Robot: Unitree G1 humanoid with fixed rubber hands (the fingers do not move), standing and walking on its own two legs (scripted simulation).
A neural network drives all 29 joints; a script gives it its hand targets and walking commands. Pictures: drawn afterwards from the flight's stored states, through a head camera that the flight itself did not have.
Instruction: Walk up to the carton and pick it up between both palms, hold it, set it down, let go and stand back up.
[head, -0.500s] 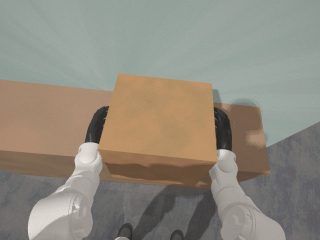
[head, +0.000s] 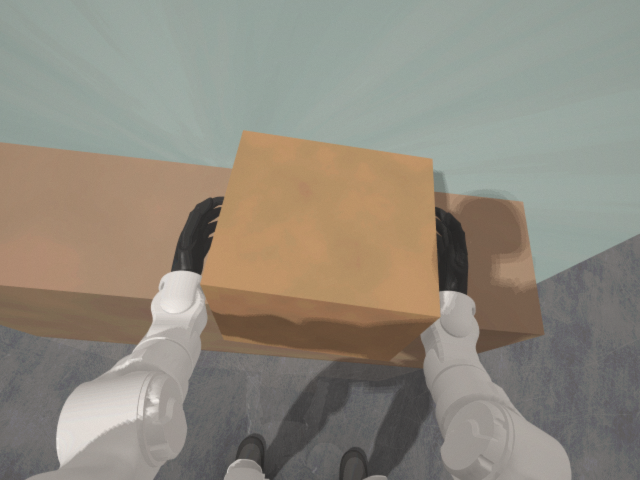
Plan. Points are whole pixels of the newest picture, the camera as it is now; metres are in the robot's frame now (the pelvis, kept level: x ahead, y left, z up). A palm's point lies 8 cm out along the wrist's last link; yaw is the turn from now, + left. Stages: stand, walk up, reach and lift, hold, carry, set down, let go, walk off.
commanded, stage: set down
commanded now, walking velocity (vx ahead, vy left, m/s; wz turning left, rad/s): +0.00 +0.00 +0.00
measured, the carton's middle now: (321, 255) +0.41 +0.00 -0.07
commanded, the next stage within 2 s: none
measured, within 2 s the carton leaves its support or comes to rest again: rests again in 0.90 s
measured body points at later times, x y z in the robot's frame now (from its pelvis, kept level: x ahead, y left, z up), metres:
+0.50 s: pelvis -0.01 +0.00 -0.01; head +0.16 +0.03 +0.41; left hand +0.41 +0.17 -0.07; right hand +0.39 -0.17 -0.05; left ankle +0.01 +0.13 -0.72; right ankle -0.03 -0.15 -0.72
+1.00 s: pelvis -0.01 +0.00 -0.02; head +0.13 +0.04 +0.40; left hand +0.44 +0.17 -0.07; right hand +0.40 -0.17 -0.04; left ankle +0.01 +0.13 -0.72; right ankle -0.03 -0.15 -0.72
